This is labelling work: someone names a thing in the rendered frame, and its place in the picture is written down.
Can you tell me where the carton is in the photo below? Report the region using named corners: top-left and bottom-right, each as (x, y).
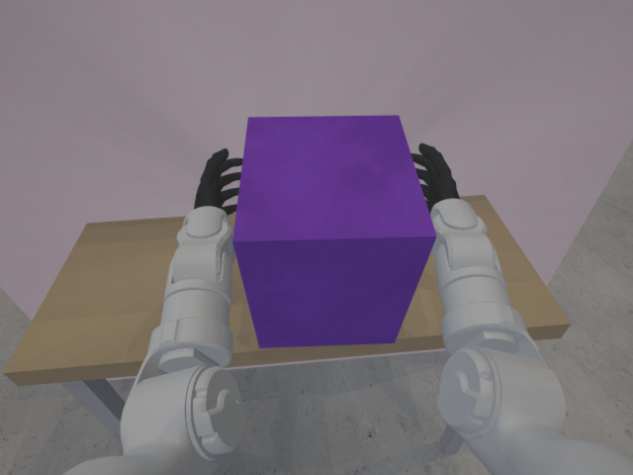
top-left (232, 115), bottom-right (437, 348)

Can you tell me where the robot left upper arm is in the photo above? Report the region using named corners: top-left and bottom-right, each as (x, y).
top-left (62, 364), bottom-right (246, 475)

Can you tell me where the robot right upper arm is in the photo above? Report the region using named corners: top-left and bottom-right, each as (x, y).
top-left (437, 345), bottom-right (633, 475)

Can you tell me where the table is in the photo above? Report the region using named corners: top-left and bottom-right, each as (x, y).
top-left (3, 195), bottom-right (571, 454)

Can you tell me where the right robot forearm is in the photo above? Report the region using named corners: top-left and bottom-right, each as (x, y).
top-left (430, 198), bottom-right (566, 419)

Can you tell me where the left robot hand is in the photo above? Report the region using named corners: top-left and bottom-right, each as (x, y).
top-left (194, 148), bottom-right (243, 215)

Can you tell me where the right robot hand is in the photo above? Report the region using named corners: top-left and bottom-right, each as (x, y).
top-left (411, 143), bottom-right (460, 214)

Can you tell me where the left robot forearm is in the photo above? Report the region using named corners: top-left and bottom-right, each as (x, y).
top-left (121, 206), bottom-right (235, 445)

